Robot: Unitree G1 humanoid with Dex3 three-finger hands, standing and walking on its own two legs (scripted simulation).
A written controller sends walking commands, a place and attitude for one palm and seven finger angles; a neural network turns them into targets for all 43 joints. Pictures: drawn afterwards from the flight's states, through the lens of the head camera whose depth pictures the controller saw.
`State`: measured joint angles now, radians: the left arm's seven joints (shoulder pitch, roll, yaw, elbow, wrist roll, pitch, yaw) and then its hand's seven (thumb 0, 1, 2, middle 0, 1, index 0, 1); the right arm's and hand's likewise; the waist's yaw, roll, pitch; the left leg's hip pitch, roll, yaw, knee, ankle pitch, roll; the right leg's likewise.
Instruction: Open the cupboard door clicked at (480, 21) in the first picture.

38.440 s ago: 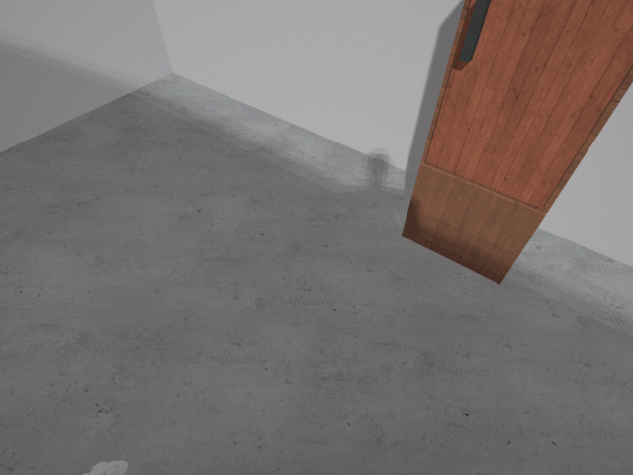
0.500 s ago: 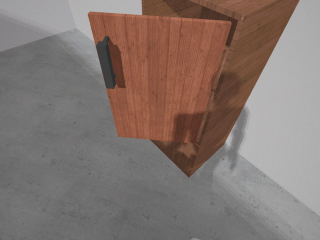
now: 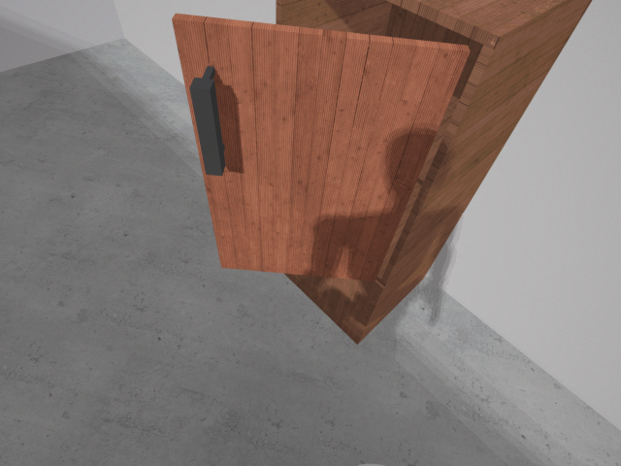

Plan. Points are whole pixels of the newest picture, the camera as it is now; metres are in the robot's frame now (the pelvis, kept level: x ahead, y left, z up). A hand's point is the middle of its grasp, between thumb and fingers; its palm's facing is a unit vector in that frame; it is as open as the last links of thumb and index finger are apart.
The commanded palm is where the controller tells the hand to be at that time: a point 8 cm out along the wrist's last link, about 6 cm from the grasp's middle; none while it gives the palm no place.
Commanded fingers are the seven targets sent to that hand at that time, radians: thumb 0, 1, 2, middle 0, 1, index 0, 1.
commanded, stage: come to a stop and stand still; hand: left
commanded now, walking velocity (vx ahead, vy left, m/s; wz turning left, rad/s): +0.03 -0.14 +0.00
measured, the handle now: (212, 122) +0.56 +0.19 +0.11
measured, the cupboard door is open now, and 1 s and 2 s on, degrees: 43 43 43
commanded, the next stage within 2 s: look again from close up in 1.00 s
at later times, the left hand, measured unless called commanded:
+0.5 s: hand out of the picture -0.01 +0.12 -0.17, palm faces +0.01 -0.98 -0.20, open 7.3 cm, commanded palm none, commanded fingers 0.00 0.90 0.90 -0.20 -0.30 -0.20 -0.30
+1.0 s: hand out of the picture -0.01 +0.10 -0.18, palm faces +0.04 -0.99 -0.16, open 7.3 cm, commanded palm none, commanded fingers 0.00 0.90 0.90 -0.20 -0.30 -0.20 -0.30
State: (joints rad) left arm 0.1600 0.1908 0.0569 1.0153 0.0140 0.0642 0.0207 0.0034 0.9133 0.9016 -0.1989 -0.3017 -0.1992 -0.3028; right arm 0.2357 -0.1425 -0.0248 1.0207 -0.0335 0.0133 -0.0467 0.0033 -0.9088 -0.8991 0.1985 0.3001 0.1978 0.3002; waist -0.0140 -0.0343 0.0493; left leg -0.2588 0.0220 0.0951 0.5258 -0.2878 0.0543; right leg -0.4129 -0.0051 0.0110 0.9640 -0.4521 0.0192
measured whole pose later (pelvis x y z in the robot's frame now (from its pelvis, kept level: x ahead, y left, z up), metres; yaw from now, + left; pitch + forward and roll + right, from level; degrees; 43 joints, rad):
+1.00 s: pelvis +0.00 -0.06 +0.00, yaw +0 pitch +0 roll +0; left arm 0.29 0.13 0.01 1.14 0.01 -0.01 0.03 0.01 0.92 0.90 -0.20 -0.30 -0.20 -0.30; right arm 0.24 -0.15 -0.02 1.15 -0.02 0.00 -0.04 0.01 -0.92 -0.90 0.20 0.30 0.20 0.30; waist 0.00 -0.02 0.03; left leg -0.18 0.07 0.07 0.42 -0.23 -0.04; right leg -0.07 -0.01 -0.05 0.40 -0.32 -0.01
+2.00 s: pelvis -0.05 -0.05 -0.05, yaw +1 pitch +9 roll +0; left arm 0.29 0.23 0.24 0.23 -0.24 -0.50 -0.30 0.00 0.75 0.83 -0.21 -0.41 -0.21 -0.41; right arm 0.17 -0.23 -0.06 0.66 0.01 -0.27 -0.03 0.01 -0.91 -0.90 0.20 0.30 0.20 0.30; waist -0.01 -0.01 -0.11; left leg -0.69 0.06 0.03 0.88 -0.34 -0.03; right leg -0.59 -0.04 -0.05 0.92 -0.48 0.00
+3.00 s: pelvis -0.05 -0.03 -0.02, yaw +2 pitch +2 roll -2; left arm 0.06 0.40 0.39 0.17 -0.36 -0.10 -0.46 -0.01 -0.40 0.34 -0.29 -1.14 -0.29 -1.14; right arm 0.23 -0.25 0.06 0.57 0.06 -0.26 -0.10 0.01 -0.90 -0.90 0.20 0.30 0.20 0.30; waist 0.03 0.03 -0.06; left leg -0.48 0.05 0.01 0.74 -0.30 0.00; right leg -0.34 -0.03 -0.07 0.68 -0.38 0.03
